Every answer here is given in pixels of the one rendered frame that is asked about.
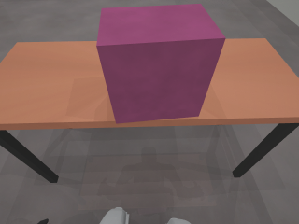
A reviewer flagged table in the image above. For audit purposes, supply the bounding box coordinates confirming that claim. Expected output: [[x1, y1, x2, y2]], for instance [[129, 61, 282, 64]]
[[0, 38, 299, 183]]

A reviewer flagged carton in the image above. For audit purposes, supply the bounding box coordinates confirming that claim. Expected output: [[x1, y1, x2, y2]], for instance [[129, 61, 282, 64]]
[[96, 4, 226, 124]]

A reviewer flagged robot left thigh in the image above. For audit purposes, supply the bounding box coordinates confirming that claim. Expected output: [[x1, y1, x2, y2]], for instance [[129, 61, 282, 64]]
[[99, 208, 130, 224]]

